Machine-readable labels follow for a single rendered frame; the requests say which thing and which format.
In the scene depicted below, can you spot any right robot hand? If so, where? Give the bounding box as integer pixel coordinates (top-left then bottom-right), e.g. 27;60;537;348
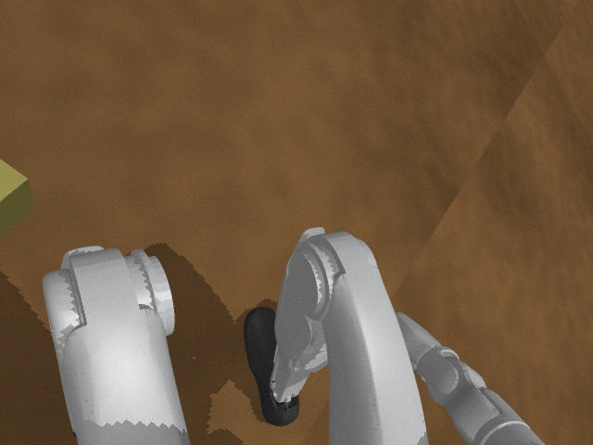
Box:
395;311;442;370

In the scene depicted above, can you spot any right robot arm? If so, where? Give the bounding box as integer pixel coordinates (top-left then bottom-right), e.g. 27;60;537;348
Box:
416;346;545;445

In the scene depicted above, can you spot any carton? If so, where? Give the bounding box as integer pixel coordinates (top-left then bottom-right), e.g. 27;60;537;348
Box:
0;159;36;238

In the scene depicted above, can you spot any right robot foot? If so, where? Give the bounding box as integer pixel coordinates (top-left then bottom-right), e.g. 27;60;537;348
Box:
244;307;299;426

